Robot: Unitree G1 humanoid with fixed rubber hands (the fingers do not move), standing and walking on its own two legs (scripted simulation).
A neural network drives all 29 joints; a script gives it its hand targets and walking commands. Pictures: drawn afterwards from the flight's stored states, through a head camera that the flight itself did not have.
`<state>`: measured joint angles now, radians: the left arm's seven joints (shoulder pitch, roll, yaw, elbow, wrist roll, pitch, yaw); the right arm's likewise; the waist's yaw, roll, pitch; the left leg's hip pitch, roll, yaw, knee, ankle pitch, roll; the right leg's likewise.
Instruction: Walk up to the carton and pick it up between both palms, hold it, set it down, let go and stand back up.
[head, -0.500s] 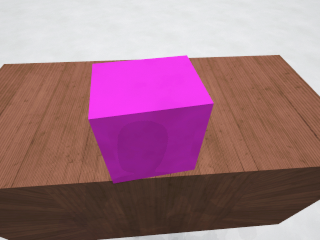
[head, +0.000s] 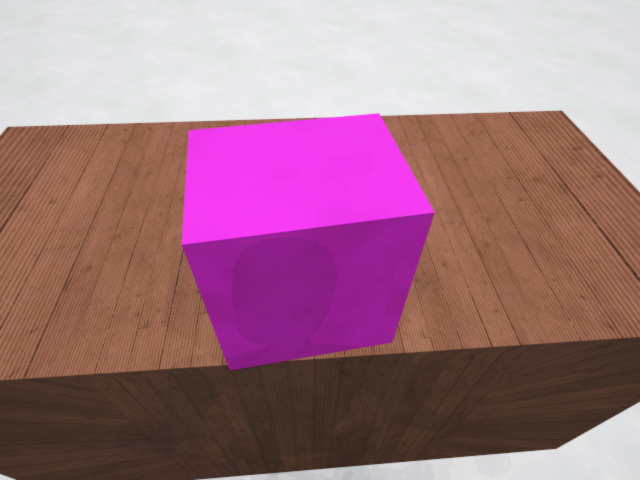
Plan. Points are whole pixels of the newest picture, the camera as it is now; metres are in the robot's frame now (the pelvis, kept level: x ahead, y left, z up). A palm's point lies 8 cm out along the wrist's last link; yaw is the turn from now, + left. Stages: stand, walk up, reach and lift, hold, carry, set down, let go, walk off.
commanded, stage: walk up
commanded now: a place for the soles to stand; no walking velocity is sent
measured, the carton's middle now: (301, 247) +0.40 +0.04 +0.08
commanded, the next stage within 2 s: reach and lift in 0.08 s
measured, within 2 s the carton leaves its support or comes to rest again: neither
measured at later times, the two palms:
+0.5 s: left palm out of the picture +0.15 +0.27 -0.08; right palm out of the picture +0.14 -0.31 -0.09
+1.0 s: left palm (96, 471) +0.17 +0.26 -0.02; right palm out of the picture +0.14 -0.28 -0.02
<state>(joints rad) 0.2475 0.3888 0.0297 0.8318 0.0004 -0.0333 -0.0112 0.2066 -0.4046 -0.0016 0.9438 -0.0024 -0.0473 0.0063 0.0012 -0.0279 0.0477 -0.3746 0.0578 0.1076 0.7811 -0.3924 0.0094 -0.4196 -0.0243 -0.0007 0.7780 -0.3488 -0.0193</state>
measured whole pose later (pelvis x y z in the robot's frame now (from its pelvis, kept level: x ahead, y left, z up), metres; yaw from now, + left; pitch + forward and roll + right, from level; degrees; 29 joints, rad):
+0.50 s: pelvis +0.00 -0.02 +0.00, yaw +0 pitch -4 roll +2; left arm 0.11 0.34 0.06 0.52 0.00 0.38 0.03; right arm 0.08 -0.35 -0.10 0.87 -0.06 -0.18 0.07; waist 0.00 -0.03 0.15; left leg -0.31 0.06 0.11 0.77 -0.38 -0.01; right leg -0.38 -0.03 0.00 0.81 -0.37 -0.01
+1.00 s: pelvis -0.02 -0.02 +0.03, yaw +0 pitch -7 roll +1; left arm 0.12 0.32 0.08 0.49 0.00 0.19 0.03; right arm 0.27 -0.30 -0.04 0.49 -0.03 -0.11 0.06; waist 0.00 -0.03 0.11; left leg -0.12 0.04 0.11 0.45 -0.21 -0.01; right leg -0.18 -0.02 -0.01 0.50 -0.19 -0.01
